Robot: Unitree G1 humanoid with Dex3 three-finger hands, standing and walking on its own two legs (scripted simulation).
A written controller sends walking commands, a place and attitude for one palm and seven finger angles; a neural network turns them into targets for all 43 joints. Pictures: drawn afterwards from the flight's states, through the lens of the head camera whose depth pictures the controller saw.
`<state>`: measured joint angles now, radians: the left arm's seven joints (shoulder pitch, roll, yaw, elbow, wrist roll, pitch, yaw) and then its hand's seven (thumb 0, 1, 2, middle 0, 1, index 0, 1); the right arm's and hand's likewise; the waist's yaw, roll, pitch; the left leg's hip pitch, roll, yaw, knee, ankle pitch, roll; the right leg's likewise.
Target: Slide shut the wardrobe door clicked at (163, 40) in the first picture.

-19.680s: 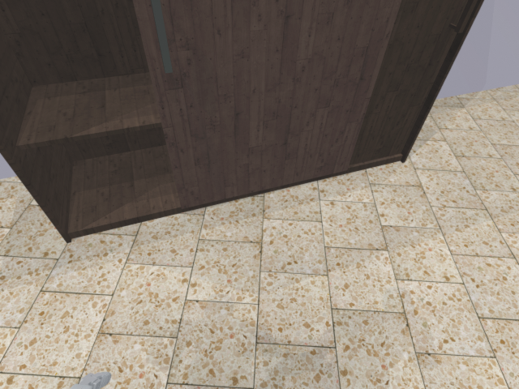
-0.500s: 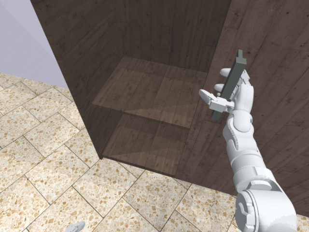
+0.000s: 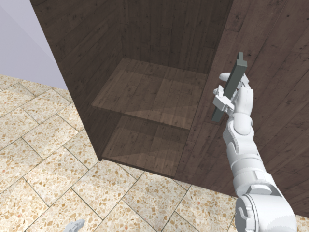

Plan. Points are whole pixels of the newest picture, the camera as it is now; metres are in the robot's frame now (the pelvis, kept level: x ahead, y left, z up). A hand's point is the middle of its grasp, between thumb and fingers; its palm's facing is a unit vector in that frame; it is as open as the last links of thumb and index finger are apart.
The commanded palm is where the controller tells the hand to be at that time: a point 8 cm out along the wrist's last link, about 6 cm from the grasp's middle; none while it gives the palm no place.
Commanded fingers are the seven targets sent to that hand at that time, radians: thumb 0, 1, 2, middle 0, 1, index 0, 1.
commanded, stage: grip the handle and tug to test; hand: right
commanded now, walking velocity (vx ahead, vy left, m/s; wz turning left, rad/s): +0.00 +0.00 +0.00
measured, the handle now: (226, 90) +0.49 -0.14 +0.12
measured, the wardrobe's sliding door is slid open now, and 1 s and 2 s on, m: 0.51 0.51 0.51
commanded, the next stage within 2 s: tug the door sideways, standing still in 0.50 s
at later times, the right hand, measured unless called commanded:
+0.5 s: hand (218, 97) +0.45 -0.11 +0.13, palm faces +0.16 +0.99 +0.02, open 5.7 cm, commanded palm +0.39 -0.15 +0.12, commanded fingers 0.00 -0.90 -0.90 0.45 1.40 0.45 1.40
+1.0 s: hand (217, 97) +0.44 -0.10 +0.13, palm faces +0.20 +0.98 -0.01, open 5.8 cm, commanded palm +0.42 -0.11 +0.12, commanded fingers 0.00 -0.90 -0.90 0.45 1.40 0.45 1.40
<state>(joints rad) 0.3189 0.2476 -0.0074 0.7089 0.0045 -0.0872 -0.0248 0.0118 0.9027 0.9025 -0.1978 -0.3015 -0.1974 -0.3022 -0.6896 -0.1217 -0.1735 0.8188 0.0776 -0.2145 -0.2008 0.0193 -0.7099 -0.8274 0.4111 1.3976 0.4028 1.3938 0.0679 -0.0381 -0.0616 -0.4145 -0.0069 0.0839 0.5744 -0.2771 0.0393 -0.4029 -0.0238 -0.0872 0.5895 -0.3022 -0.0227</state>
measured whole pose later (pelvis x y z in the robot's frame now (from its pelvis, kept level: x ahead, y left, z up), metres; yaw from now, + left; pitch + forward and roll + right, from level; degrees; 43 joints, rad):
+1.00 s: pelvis +0.02 -0.01 +0.00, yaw -3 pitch +7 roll +1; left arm 0.26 0.21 0.01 0.70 0.00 -0.08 -0.04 0.01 0.90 0.90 -0.20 -0.30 -0.20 -0.30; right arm -0.61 -0.04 -0.01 0.57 0.09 -0.03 -0.30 0.03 -0.73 -0.82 0.35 1.40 0.34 1.40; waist 0.01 -0.05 -0.06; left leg -0.38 0.01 0.12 0.57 -0.31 0.03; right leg -0.39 0.00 -0.04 0.59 -0.33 -0.02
